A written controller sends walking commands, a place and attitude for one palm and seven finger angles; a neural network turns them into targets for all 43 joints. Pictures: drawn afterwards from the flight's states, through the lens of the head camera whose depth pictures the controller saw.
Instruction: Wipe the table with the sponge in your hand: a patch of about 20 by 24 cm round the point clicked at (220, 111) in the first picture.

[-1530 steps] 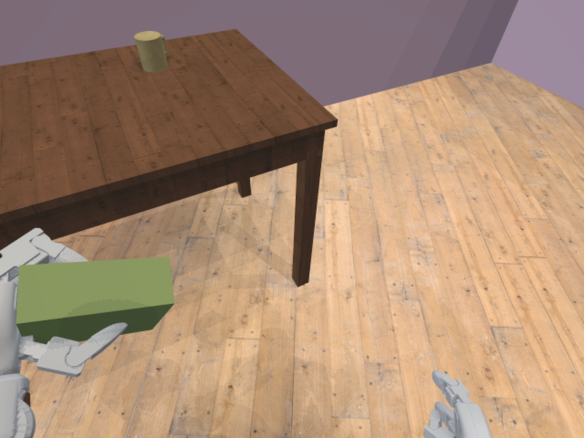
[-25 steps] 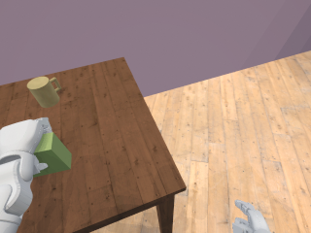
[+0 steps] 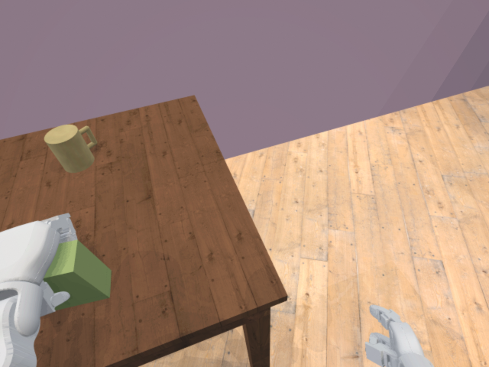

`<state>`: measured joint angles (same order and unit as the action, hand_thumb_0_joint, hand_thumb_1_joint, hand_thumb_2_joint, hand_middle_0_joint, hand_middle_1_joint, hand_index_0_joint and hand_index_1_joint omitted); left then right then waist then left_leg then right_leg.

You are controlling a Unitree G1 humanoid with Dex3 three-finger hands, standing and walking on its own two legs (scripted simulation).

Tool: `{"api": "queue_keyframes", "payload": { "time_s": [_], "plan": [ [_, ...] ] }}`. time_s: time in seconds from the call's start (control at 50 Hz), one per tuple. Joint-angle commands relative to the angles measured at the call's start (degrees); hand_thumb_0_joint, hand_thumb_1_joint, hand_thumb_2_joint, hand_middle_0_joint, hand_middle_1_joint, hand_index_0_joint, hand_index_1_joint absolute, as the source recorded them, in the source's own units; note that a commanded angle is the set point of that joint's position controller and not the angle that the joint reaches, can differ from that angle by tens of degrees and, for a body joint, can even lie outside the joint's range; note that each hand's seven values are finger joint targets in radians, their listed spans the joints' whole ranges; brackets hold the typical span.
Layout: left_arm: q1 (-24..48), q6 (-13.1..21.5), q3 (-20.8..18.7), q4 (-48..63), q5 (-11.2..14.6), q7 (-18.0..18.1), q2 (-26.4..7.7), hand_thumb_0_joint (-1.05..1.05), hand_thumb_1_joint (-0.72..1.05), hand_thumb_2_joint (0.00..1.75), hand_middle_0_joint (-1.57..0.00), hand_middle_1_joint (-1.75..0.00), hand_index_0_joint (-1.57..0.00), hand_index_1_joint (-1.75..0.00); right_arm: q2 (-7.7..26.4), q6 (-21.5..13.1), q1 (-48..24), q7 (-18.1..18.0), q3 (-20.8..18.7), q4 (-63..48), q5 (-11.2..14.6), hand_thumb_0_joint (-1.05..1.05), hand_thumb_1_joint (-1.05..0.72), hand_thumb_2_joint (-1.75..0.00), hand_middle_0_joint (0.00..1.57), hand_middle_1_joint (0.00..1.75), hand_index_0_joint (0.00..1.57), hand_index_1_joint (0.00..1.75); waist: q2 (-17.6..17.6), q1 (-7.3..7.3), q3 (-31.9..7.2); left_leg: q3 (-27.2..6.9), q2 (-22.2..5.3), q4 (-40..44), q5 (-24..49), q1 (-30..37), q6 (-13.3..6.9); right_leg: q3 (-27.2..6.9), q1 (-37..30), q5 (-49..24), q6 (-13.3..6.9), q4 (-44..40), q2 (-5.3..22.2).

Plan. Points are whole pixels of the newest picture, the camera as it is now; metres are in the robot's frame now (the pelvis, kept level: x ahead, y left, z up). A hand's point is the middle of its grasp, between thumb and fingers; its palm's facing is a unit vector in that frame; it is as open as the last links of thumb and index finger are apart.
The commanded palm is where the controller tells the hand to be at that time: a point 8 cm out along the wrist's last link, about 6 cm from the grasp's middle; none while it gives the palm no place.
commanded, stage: wipe back along the first lane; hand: left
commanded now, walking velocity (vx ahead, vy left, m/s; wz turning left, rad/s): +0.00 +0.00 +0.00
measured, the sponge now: (62, 284) +0.21 +0.33 +0.04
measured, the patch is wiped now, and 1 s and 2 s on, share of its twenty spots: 1.00 1.00 1.00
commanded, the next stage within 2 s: lift the sponge slowly off the table in 0.18 s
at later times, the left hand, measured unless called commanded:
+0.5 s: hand (50, 279) +0.19 +0.31 +0.10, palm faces +0.04 -0.07 -1.00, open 9.1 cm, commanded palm +0.15 +0.30 +0.15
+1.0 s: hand (48, 273) +0.19 +0.30 +0.12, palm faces +0.06 -0.07 -1.00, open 9.1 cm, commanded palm +0.15 +0.30 +0.18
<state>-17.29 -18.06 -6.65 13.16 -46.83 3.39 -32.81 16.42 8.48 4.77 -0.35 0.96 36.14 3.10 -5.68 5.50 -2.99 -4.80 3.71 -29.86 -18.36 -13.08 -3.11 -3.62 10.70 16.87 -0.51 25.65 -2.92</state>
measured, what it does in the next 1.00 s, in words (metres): stands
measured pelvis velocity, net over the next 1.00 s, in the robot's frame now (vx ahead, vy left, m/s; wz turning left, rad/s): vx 0.00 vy -0.01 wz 0.00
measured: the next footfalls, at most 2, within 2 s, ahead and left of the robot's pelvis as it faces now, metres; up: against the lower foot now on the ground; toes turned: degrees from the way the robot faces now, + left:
none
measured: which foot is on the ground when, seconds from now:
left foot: down 0.00-1.00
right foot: down 0.00-1.00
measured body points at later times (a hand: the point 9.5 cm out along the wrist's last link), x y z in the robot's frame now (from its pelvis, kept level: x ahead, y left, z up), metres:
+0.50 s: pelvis -0.01 +0.00 +0.00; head -0.01 -0.03 +0.45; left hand +0.18 +0.31 +0.15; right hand +0.21 -0.21 -0.10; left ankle -0.03 +0.09 -0.74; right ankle -0.04 -0.12 -0.74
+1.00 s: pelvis +0.00 -0.01 +0.00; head -0.01 -0.04 +0.45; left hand +0.18 +0.30 +0.17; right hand +0.23 -0.21 -0.09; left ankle -0.03 +0.09 -0.74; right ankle -0.04 -0.12 -0.74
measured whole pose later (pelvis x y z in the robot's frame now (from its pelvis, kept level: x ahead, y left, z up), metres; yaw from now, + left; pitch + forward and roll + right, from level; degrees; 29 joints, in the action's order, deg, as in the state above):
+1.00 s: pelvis +0.00 -0.01 +0.00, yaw +0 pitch -1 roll -1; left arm -19.2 -21.9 -3.5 21.8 -46.2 0.5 -34.6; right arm 15.4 8.4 2.4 -2.2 2.0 36.3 2.3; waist -5.9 7.4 -0.6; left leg -4.8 3.5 -27.2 -17.1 -8.5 -2.7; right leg -3.8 6.5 15.9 -1.0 23.7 -3.0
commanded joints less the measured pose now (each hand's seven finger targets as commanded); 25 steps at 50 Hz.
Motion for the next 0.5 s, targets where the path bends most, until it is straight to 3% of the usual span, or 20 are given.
{"api": "queue_keyframes", "payload": {
  "time_s": [0.0,0.08,0.1,0.16,0.18,0.26,0.28,0.32,0.44,0.48],
  "plan": [
    [-0.4,-1.3,-1.7,5.8,-0.1,-1.1,-7.7,0.00,0.10,1.30,-1.20,-1.60,-1.20,-1.60,6.1,-2.9,-9.3,-0.6,-2.4,-9.7,0.3,0.00,-0.90,-0.90,0.20,0.30,0.20,0.30,4.0,-0.09,-6.4,-0.4,-2.2,3.4,21.6,1.0,0.7,1.2,-4.3,-20.0,-2.9,-0.5,0.4],
    [-4.3,-1.8,-2.0,6.4,0.2,-1.0,-7.4,0.00,0.10,1.30,-1.20,-1.60,-1.20,-1.60,5.9,-3.2,-10.7,-0.6,-2.1,-10.0,0.3,0.00,-0.90,-0.90,0.20,0.30,0.20,0.30,4.3,0.71,-5.8,-0.8,-2.2,3.8,20.1,0.5,0.8,0.3,-4.4,-19.0,-3.1,-0.6,0.1],
    [-3.5,-1.9,-0.3,6.6,0.5,-1.1,-5.6,0.00,0.10,1.30,-1.20,-1.60,-1.20,-1.60,5.6,-3.2,-10.2,-0.7,-2.1,-9.9,0.3,0.00,-0.90,-0.90,0.20,0.30,0.20,0.30,5.2,0.11,-5.8,-0.6,-2.3,3.9,19.4,0.3,0.7,1.3,-4.3,-18.3,-2.8,-0.6,0.3],
    [-3.4,-2.5,-1.2,6.3,0.4,-1.0,-7.0,0.00,0.10,1.30,-1.20,-1.60,-1.20,-1.60,5.8,-3.2,-10.2,-0.9,-2.0,-9.8,0.3,0.00,-0.90,-0.90,0.20,0.30,0.20,0.30,5.8,0.40,-4.1,-0.8,-2.4,4.4,17.9,-0.3,0.5,1.3,-3.5,-16.6,-2.7,-1.1,0.4],
    [-2.9,-3.0,-1.1,7.2,0.2,-1.2,-6.9,0.00,0.10,1.30,-1.20,-1.60,-1.20,-1.60,5.9,-3.1,-11.4,-1.0,-1.9,-10.0,0.4,0.00,-0.90,-0.90,0.20,0.30,0.20,0.30,4.0,0.53,-3.4,-1.0,-2.4,4.8,17.1,-0.2,0.6,0.2,-3.1,-15.4,-3.1,-1.4,0.0],
    [-4.0,-3.2,1.9,8.1,-0.1,-1.2,-3.8,0.00,0.10,1.30,-1.20,-1.60,-1.20,-1.60,5.5,-3.6,-10.7,-0.8,-1.9,-10.2,0.4,0.00,-0.90,-0.90,0.20,0.30,0.20,0.30,5.4,0.35,-3.3,-1.1,-2.7,4.9,17.7,0.3,0.7,1.6,-2.7,-15.0,-2.8,-1.2,0.1],
    [-2.2,-3.5,1.0,9.4,-0.5,-1.2,-5.0,0.00,0.10,1.30,-1.20,-1.60,-1.20,-1.60,5.7,-3.5,-11.6,-0.8,-1.8,-10.3,0.3,0.00,-0.90,-0.90,0.20,0.30,0.20,0.30,4.1,0.46,-3.7,-1.4,-2.8,5.3,17.4,0.5,0.7,0.4,-2.9,-14.4,-3.2,-1.2,-0.2],
    [-1.6,-3.3,-0.2,10.1,-0.6,-0.9,-6.7,0.00,0.10,1.30,-1.20,-1.60,-1.20,-1.60,5.6,-3.7,-11.0,-1.0,-2.0,-10.0,0.0,0.00,-0.90,-0.90,0.20,0.30,0.20,0.30,4.6,0.63,-4.5,-1.2,-2.6,5.0,17.6,0.8,0.5,0.8,-3.7,-15.0,-3.0,-1.2,0.1],
    [1.5,-3.8,-0.9,10.5,-1.0,-1.1,-8.1,0.00,0.10,1.30,-1.20,-1.60,-1.20,-1.60,5.5,-3.6,-11.2,-1.6,-1.7,-9.7,-0.1,0.00,-0.90,-0.90,0.20,0.30,0.20,0.30,4.6,0.49,-4.1,-1.2,-2.5,5.6,17.7,1.6,0.5,0.9,-4.2,-14.4,-3.0,-1.7,0.1],
    [2.3,-3.8,-2.3,12.6,-1.4,-1.1,-9.8,0.00,0.10,1.30,-1.20,-1.60,-1.20,-1.60,5.6,-3.7,-12.4,-1.7,-1.6,-9.9,-0.1,0.00,-0.90,-0.90,0.20,0.30,0.20,0.30,2.0,0.92,-5.0,-1.5,-2.3,5.8,18.2,2.4,0.6,-0.7,-4.9,-15.0,-3.5,-1.8,-0.3]
  ]
}}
